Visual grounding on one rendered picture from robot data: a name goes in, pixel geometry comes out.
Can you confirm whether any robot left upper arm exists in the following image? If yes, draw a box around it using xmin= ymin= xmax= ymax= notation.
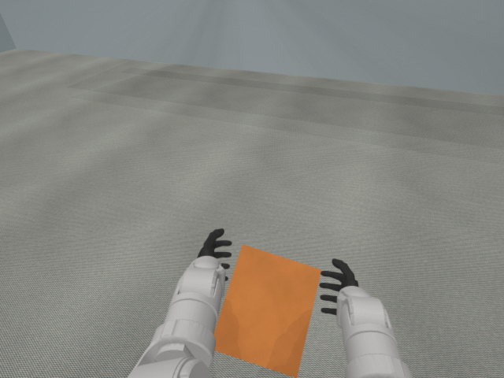
xmin=128 ymin=357 xmax=212 ymax=378

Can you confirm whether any right robot forearm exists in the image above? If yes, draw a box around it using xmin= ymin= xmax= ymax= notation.
xmin=336 ymin=286 xmax=413 ymax=378

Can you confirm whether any robot left hand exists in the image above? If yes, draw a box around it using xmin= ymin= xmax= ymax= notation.
xmin=198 ymin=228 xmax=232 ymax=281

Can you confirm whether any robot right hand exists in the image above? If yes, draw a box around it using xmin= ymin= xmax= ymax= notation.
xmin=319 ymin=259 xmax=358 ymax=315

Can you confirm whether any left robot forearm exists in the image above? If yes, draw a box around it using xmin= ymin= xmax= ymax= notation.
xmin=133 ymin=256 xmax=226 ymax=370

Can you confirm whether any carton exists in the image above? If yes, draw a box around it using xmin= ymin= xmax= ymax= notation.
xmin=213 ymin=245 xmax=321 ymax=378

